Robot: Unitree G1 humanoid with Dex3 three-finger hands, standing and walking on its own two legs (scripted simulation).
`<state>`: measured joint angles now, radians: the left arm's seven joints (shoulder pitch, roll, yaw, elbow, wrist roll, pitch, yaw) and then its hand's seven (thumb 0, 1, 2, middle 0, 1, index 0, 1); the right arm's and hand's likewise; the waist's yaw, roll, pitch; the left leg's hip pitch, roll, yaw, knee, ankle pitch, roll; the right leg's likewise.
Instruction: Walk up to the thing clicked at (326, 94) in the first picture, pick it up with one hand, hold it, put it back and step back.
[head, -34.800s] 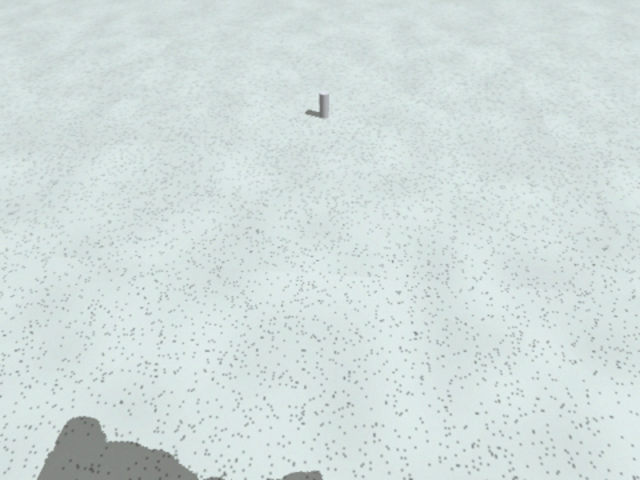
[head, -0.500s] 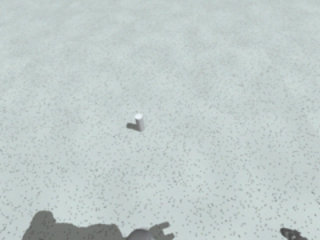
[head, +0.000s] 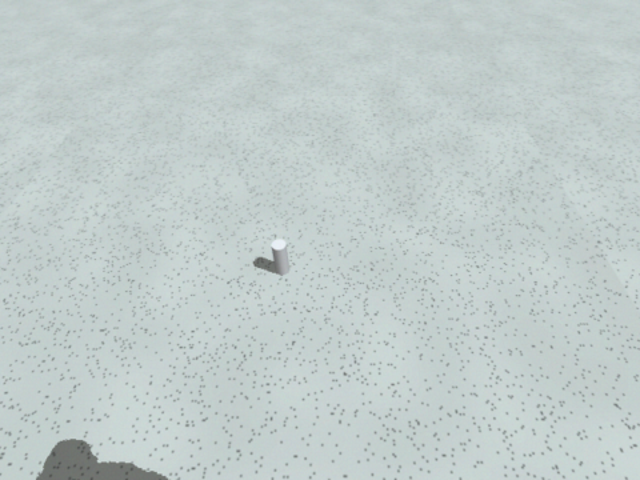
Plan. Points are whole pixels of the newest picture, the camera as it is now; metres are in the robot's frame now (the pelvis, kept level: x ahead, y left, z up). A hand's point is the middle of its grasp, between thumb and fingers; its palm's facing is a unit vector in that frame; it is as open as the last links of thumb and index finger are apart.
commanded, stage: step back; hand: left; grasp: from the side
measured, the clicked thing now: (280, 257) +1.04 +0.19 -0.68
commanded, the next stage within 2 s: stand in 0.54 s
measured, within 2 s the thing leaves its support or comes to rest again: neither
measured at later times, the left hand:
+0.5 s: hand out of the picture +0.11 +0.30 -0.16, palm faces +0.02 -0.93 -0.36, open 7.4 cm
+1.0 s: hand out of the picture +0.12 +0.28 -0.13, palm faces -0.04 -0.94 -0.33, open 7.4 cm
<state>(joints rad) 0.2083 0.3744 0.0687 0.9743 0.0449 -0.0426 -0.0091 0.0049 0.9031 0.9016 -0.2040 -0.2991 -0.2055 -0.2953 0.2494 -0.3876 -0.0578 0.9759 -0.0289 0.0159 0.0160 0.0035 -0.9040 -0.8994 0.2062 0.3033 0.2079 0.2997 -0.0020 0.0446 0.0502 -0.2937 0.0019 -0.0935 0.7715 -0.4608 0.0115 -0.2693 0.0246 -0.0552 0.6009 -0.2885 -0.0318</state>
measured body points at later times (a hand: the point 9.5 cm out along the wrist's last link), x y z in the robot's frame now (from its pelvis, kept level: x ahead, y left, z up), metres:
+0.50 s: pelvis +0.04 +0.03 +0.00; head +0.07 +0.04 +0.45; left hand +0.11 +0.35 -0.13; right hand +0.17 -0.26 -0.12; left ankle +0.08 +0.16 -0.72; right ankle +0.02 -0.11 -0.73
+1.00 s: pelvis +0.03 +0.03 +0.02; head +0.03 +0.03 +0.47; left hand +0.12 +0.32 -0.11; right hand +0.10 -0.28 -0.11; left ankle +0.08 +0.16 -0.72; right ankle +0.02 -0.11 -0.72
